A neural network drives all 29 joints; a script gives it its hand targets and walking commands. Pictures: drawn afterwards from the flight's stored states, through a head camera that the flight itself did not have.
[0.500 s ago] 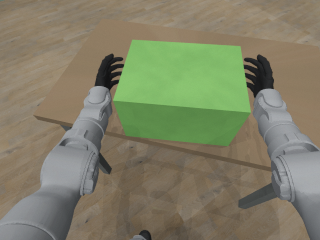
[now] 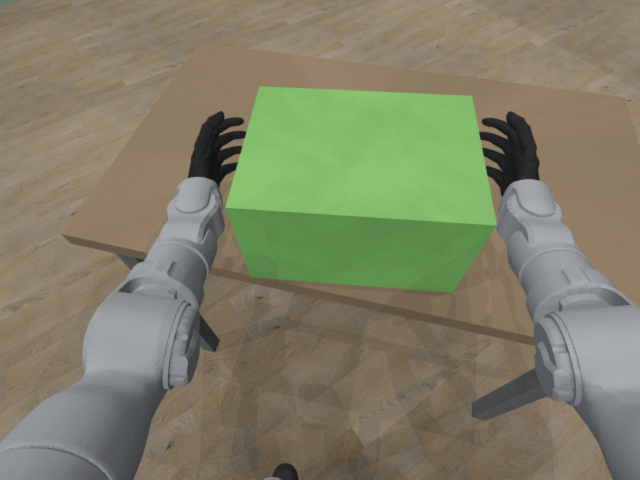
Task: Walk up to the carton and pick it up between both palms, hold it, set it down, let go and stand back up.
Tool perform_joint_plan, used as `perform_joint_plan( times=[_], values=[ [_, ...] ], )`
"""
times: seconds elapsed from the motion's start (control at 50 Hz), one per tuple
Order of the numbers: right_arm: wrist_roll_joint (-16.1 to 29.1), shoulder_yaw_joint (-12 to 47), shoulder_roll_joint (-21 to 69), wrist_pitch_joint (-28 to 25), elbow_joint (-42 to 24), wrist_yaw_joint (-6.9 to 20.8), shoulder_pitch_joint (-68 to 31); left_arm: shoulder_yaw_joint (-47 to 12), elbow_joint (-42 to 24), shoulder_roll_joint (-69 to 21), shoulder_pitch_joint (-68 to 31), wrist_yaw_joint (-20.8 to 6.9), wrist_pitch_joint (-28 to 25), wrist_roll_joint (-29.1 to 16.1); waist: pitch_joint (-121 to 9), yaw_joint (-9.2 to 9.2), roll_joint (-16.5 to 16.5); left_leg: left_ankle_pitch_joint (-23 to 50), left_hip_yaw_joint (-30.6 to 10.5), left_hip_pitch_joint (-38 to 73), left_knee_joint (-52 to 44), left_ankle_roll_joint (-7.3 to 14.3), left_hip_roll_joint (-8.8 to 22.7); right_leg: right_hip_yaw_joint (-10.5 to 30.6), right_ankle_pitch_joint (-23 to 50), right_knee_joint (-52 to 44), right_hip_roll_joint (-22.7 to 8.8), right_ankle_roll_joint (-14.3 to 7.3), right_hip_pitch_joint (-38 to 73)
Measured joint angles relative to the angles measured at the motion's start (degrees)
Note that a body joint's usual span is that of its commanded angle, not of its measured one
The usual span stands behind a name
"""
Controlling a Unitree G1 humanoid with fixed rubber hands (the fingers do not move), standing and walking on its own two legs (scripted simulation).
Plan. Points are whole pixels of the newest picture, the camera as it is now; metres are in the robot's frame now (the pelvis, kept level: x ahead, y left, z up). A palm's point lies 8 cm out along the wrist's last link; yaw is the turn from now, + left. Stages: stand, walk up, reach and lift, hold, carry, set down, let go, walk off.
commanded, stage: reach and lift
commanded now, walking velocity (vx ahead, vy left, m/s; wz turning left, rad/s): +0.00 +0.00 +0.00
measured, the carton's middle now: (356, 190) +0.48 -0.01 +0.03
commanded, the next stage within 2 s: none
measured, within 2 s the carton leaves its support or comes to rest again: leaves its support in 1.08 s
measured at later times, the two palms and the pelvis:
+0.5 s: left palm (208, 176) +0.45 +0.18 +0.09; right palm (516, 181) +0.45 -0.20 +0.09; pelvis +0.01 +0.00 +0.01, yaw +1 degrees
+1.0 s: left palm (207, 179) +0.45 +0.18 +0.09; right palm (517, 186) +0.44 -0.20 +0.09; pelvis +0.00 +0.01 +0.01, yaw +0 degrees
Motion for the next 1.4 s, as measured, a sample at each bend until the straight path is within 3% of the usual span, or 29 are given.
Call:
perform_joint_plan(
  times=[0.42, 0.6, 0.7, 1.02, 1.2, 1.4],
  values=[
    [-8.2, -7.5, 2.5, -1.3, -1.8, -0.1, 2.2, 4.9, 1.2, -1.1, 1.3, -1.1, -2.7, 4.7, 0.7, -0.05, 0.2, 1.1, 0.4, 3.5, -3.5, 0.0, -0.6, 0.2, 0.6, -2.4, -0.5, 0.0, 3.0],
    [-22.7, -20.1, 5.4, -7.1, -3.7, 1.7, 4.4, 12.7, 5.8, -2.2, 0.2, -3.2, -8.2, 11.0, 2.8, -0.4, 0.4, 2.4, -0.1, 6.7, -6.3, 0.3, -1.3, -0.4, 1.1, -4.2, -1.1, 0.2, 6.0],
    [-26.7, -24.1, 6.1, -10.9, -3.5, 2.5, 4.8, 14.2, 7.4, -2.6, 0.0, -3.2, -11.5, 12.5, 3.8, -0.58, 0.7, 2.9, -0.1, 7.9, -7.3, 0.5, -1.8, -0.5, 1.3, -4.7, -1.6, 0.4, 6.9],
    [-25.1, -23.2, 3.4, -16.7, 3.1, 2.6, 2.8, 10.8, 8.5, -3.2, -1.2, -1.0, -14.9, 11.1, 1.0, 0.77, -0.6, 3.6, 1.2, 3.6, -7.2, 0.8, -1.3, 0.8, 3.1, -5.7, -1.2, 0.6, 2.7],
    [-24.2, -22.6, 3.4, -20.6, 5.1, 2.0, 3.3, 9.5, 7.4, -3.3, -0.2, -0.7, -16.5, 10.9, -0.2, 0.45, -1.0, 4.1, 0.8, 2.4, -7.3, 0.6, -1.1, 0.4, 3.7, -6.3, -1.0, 0.5, 1.8],
    [-22.8, -21.5, 3.7, -21.5, 5.0, 1.4, 3.6, 8.4, 6.5, -2.9, -0.1, -0.8, -16.4, 10.5, -0.1, 0.46, -1.6, 4.8, 0.6, 2.2, -7.9, 0.4, -0.8, 0.3, 4.2, -6.6, -0.6, 0.2, 1.5]
  ],
)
